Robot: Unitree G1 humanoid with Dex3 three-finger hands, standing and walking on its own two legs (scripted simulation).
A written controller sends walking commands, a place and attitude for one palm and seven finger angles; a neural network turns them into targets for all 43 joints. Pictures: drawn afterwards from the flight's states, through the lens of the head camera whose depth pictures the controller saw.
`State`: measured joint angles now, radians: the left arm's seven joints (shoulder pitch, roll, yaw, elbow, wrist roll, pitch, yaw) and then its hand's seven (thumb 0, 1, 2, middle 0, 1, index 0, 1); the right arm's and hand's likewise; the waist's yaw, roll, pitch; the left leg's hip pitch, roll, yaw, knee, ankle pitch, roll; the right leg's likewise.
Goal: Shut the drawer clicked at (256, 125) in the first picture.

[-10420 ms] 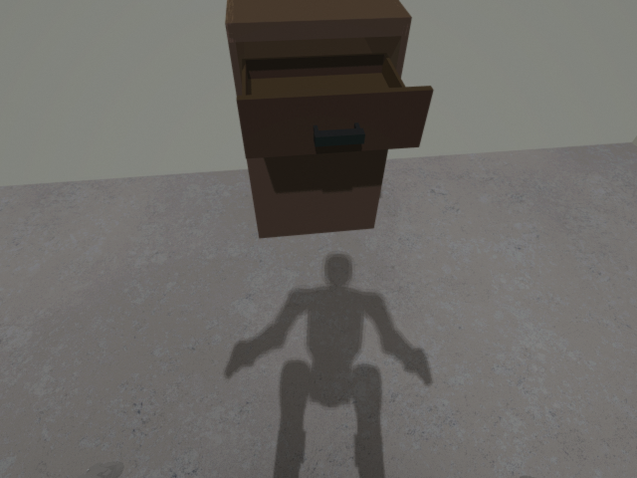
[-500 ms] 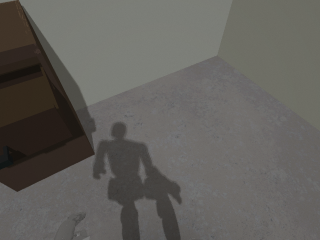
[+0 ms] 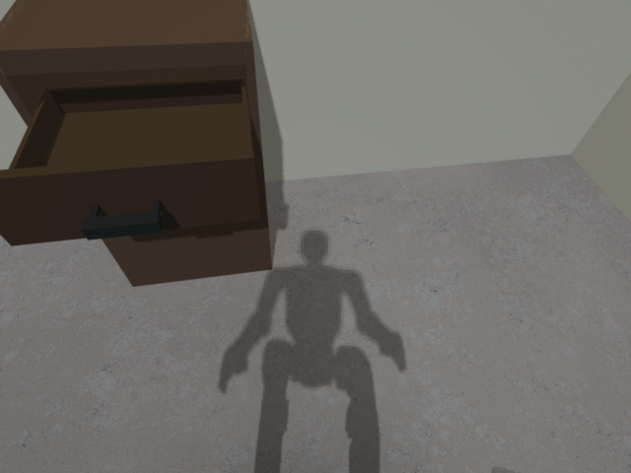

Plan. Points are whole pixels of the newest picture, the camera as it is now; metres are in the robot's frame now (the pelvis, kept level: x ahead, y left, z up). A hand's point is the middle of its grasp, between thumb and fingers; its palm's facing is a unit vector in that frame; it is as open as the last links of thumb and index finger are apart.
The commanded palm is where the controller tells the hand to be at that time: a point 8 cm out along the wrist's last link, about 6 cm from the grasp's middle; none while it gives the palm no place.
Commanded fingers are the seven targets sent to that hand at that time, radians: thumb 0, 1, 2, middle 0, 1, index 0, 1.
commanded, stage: turn to face it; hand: left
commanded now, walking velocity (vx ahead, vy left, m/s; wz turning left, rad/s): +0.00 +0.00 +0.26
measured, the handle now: (125, 216) +0.48 +0.37 -0.03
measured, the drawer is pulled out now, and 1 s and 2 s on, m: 0.30 0.30 0.30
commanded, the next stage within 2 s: take the last steps up to it in 0.18 s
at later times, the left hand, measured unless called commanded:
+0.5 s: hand out of the picture +0.02 +0.18 -0.15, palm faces +0.18 -0.96 -0.23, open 7.3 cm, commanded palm none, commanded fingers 0.00 0.90 0.90 -0.20 -0.30 -0.20 -0.30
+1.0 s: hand out of the picture +0.01 +0.23 -0.17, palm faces +0.22 -0.96 -0.16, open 7.4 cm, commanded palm none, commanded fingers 0.00 0.90 0.90 -0.20 -0.30 -0.20 -0.30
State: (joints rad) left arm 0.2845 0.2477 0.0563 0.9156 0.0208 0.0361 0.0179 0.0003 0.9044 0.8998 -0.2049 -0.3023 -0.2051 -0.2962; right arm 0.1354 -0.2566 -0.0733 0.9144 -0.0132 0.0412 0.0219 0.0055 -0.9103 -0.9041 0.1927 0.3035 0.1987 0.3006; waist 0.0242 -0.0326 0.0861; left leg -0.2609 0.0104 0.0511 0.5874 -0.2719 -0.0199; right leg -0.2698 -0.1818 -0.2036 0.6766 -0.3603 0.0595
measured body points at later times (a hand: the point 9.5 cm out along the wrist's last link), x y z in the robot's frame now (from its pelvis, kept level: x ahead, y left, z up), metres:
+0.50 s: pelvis +0.00 -0.01 +0.01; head +0.00 -0.03 +0.46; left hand +0.01 +0.23 -0.13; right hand +0.06 -0.23 -0.15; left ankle +0.00 +0.11 -0.70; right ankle +0.00 -0.11 -0.72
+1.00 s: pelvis +0.10 +0.07 +0.01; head +0.11 +0.09 +0.46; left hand +0.00 +0.28 -0.15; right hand +0.19 -0.15 -0.13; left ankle +0.11 +0.18 -0.72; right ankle +0.07 -0.05 -0.65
